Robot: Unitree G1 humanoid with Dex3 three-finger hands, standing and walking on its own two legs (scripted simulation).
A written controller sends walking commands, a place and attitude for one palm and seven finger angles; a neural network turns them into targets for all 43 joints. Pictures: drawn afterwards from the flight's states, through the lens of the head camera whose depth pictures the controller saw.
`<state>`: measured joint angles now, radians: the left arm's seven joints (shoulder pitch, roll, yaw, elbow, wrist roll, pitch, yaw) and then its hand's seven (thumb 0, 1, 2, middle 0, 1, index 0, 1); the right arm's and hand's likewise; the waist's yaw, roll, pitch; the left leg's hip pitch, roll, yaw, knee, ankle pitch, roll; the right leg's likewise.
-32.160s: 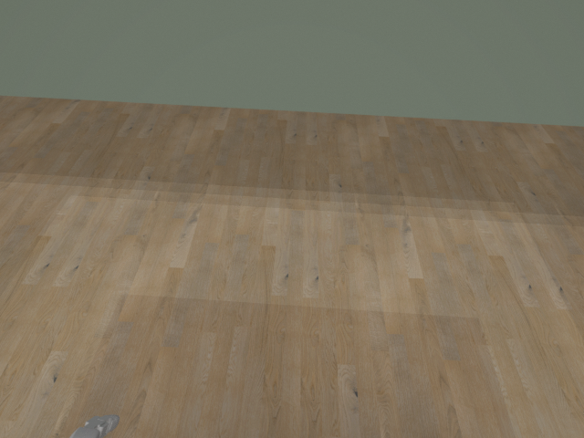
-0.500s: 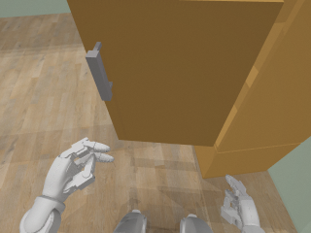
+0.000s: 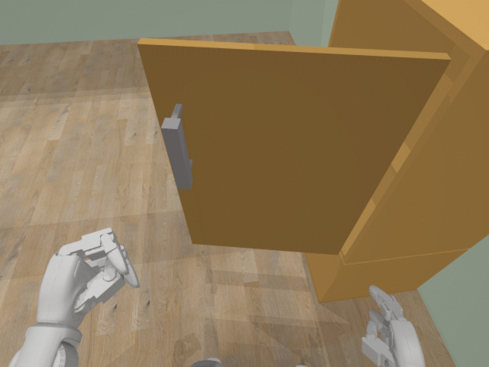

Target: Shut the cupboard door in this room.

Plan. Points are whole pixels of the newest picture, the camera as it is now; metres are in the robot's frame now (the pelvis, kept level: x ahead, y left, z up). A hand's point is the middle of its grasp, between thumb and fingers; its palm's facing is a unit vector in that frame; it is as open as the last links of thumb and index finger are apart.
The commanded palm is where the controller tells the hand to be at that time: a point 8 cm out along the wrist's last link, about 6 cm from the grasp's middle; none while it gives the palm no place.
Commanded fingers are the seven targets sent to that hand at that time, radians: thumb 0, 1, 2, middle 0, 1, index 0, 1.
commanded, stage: raise the hand and make a fist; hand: left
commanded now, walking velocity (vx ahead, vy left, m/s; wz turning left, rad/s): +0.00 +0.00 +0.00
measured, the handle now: (181, 148) +0.45 +0.15 +0.11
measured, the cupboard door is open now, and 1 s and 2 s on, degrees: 78 78 78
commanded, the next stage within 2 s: bring the fist close to the handle in 0.70 s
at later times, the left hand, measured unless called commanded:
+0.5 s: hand (125, 267) +0.23 +0.18 +0.10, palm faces -0.04 -1.00 -0.03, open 3.1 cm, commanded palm +0.20 +0.24 +0.11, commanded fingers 0.00 0.90 0.90 -1.30 -1.50 -1.30 -1.50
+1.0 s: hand (130, 253) +0.24 +0.17 +0.12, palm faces +0.05 -1.00 -0.05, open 3.2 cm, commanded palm +0.22 +0.22 +0.11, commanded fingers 0.00 0.90 0.90 -1.30 -1.50 -1.30 -1.50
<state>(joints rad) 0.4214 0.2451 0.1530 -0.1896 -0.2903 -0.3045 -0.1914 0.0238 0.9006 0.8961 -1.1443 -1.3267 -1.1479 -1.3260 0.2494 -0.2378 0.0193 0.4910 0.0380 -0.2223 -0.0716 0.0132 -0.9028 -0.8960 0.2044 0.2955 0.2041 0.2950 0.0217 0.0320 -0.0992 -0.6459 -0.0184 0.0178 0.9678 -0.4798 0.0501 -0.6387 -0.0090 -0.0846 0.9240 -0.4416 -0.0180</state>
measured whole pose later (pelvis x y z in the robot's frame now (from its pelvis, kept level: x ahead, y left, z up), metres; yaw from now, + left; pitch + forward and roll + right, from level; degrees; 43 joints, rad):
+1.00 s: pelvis -0.01 -0.02 +0.02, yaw +1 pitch +5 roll -1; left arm 0.22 0.24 0.17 -0.06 -0.29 -0.22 -0.20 0.02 0.90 0.90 -1.30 -1.50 -1.31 -1.50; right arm 0.25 -0.26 0.05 0.56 0.04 -0.24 -0.07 0.01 -0.90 -0.90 0.21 0.30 0.21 0.30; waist 0.02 0.04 -0.04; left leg -0.52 -0.01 0.00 0.85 -0.41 0.03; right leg -0.51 0.00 -0.10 0.81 -0.39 -0.04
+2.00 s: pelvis +0.00 -0.02 +0.02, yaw -1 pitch +7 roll +0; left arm -0.23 0.16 0.10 0.36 -0.16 -0.20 -0.04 0.02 0.90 0.90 -1.30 -1.50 -1.30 -1.50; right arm 0.27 -0.25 0.03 0.60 0.03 -0.10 -0.03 0.01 -0.90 -0.90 0.21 0.30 0.21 0.30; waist -0.02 0.03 -0.06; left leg -0.49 -0.01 0.05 0.77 -0.39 0.03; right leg -0.52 0.00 -0.05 0.78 -0.37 -0.03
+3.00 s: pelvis -0.02 -0.01 +0.01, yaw +0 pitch +10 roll +0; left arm -0.76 0.28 0.14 0.98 -0.20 -0.32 -0.25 0.02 0.90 0.90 -1.31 -1.50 -1.31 -1.50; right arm 0.31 -0.28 0.03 0.68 0.04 -0.09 -0.04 0.01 -0.90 -0.90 0.21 0.30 0.21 0.30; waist -0.07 0.03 -0.04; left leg -0.64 -0.02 0.02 0.84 -0.38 0.04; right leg -0.65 -0.01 -0.07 0.83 -0.36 -0.03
